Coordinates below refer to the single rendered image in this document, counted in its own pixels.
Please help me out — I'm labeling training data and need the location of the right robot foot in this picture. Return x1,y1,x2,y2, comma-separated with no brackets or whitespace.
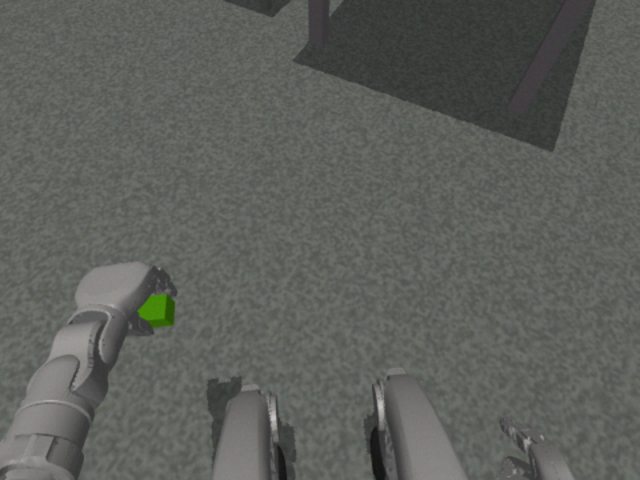
370,426,386,480

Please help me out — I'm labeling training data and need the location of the left robot arm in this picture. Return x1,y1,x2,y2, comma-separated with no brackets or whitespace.
0,304,129,480

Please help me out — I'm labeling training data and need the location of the right robot hand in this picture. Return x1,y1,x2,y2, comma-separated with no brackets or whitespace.
496,418,575,480

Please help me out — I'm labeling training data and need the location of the left robot hand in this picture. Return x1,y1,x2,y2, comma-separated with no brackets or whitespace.
75,261,177,336

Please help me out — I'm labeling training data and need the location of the small box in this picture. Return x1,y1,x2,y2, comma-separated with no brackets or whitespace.
137,294,175,328

